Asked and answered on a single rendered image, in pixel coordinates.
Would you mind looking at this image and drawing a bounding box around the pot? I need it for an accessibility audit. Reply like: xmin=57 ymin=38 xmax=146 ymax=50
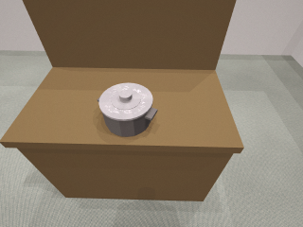
xmin=97 ymin=97 xmax=158 ymax=137

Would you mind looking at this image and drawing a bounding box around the knob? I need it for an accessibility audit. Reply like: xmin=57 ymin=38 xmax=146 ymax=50
xmin=119 ymin=89 xmax=133 ymax=101

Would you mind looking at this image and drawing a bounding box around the table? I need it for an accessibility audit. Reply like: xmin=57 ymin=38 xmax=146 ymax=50
xmin=0 ymin=0 xmax=244 ymax=201

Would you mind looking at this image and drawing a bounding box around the lid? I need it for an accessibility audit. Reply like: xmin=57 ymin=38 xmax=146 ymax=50
xmin=98 ymin=82 xmax=153 ymax=121

